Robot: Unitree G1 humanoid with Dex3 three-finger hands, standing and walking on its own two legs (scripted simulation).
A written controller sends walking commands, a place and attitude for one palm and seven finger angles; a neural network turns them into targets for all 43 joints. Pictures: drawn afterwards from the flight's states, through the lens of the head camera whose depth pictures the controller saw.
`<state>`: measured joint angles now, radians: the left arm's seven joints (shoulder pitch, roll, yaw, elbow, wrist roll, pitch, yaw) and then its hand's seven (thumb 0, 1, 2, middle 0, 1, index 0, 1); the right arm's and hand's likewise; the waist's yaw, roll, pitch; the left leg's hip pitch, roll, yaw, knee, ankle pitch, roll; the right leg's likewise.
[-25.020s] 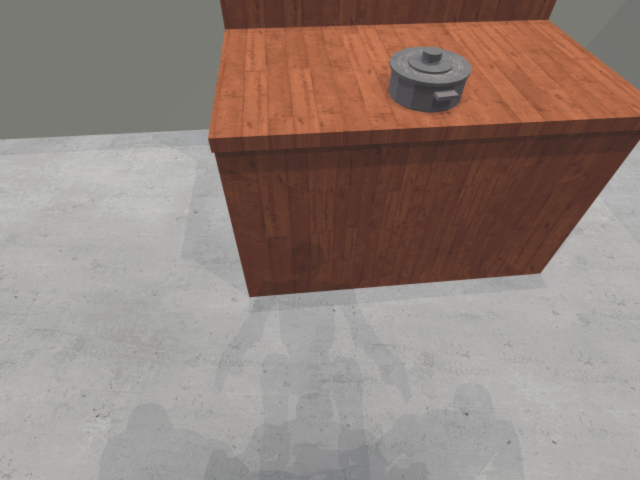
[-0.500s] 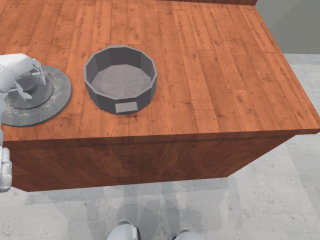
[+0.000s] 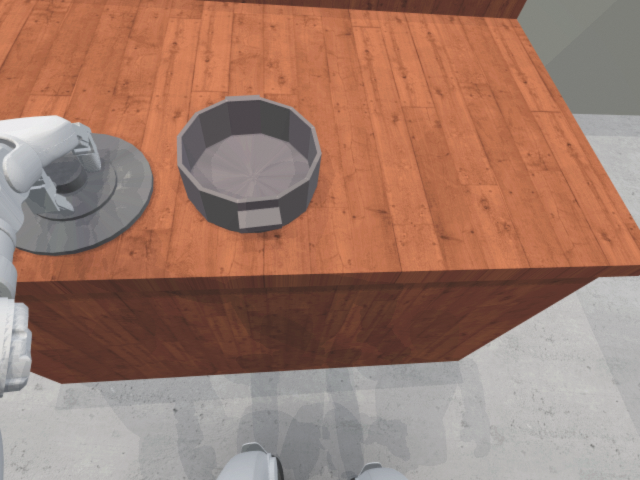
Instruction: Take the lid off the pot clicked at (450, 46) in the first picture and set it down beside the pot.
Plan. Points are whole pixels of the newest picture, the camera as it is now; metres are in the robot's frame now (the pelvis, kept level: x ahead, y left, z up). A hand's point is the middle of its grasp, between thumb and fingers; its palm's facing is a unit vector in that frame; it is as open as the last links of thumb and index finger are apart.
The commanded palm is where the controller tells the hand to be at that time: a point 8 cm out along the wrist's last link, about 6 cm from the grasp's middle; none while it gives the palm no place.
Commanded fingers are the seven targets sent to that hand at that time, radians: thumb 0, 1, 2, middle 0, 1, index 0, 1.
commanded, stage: open the fingers wide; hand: left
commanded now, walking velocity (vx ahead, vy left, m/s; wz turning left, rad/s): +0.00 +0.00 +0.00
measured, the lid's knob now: (64, 175) +0.50 +0.32 +0.03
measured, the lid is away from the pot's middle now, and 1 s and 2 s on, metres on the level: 0.24 0.24 0.24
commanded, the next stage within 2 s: raise the empty hand in 0.36 s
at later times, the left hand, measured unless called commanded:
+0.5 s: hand (45, 192) +0.46 +0.32 +0.05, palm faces -0.44 -0.11 -0.89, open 11.1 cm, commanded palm +0.49 +0.31 +0.11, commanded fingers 0.00 0.01 0.60 -0.33 -0.89 -0.33 -0.89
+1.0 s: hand (22, 160) +0.46 +0.32 +0.10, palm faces -0.41 -0.10 -0.91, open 11.0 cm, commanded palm +0.49 +0.31 +0.17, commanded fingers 0.00 0.01 0.60 -0.33 -0.89 -0.33 -0.89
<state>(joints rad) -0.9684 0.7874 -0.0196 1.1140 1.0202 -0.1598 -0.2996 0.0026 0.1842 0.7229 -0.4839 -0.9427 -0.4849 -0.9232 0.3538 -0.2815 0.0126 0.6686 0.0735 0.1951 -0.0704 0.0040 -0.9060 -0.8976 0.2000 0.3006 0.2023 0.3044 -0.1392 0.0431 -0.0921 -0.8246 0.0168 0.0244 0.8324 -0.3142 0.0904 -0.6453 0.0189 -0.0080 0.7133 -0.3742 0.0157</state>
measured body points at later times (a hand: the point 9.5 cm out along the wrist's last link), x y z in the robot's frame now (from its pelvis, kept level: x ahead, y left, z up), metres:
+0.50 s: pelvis -0.01 +0.00 +0.00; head +0.10 +0.03 +0.44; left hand +0.47 +0.32 +0.11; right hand +0.00 -0.29 -0.11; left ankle +0.04 +0.06 -0.70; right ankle -0.02 -0.17 -0.70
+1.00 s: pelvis +0.00 +0.00 +0.01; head +0.09 +0.03 +0.45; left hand +0.48 +0.32 +0.15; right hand +0.02 -0.28 -0.10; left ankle +0.04 +0.06 -0.70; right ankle -0.02 -0.17 -0.70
